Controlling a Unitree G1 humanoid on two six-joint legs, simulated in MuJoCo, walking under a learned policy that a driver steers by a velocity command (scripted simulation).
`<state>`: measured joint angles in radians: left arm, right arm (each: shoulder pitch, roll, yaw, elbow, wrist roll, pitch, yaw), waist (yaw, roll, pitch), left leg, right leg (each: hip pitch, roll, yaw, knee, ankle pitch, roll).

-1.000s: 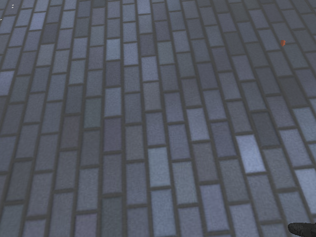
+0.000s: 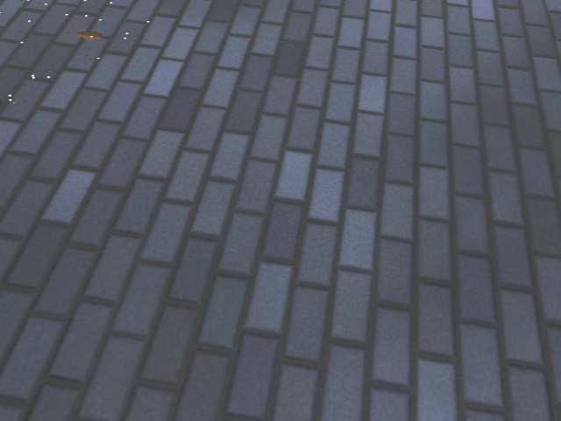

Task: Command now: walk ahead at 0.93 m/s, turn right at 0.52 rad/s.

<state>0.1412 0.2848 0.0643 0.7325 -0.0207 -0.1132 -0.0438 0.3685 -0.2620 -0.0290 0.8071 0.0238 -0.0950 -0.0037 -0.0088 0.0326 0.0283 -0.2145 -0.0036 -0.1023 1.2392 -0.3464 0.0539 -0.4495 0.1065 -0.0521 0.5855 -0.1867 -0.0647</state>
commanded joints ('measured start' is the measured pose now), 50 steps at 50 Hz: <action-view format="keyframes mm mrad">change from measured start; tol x64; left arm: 1 236 120 32 3 26 -3 12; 50 -78 93 22 -48 24 -6 55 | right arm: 1 -188 -111 -13 -183 -18 -90 12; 50 -85 -39 -30 -143 -7 85 12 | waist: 1 81 1 -90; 50 -55 -117 61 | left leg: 1 -575 72 -63 52 39 15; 12 -50 13 -1 -706 511 -129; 18 794 476 -864 -919 -466 161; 37 174 244 83 -857 945 71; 41 -549 40 -73 229 -81 -11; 50 -369 166 68 -264 193 -80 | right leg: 1 545 -304 662 -359 -269 -251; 13 116 -182 456 -375 -82 -117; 20 -460 -146 188 933 -191 9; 38 569 -100 20 80 55 -17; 40 965 -521 860 -185 -610 -149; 50 174 -370 -53 -375 514 -78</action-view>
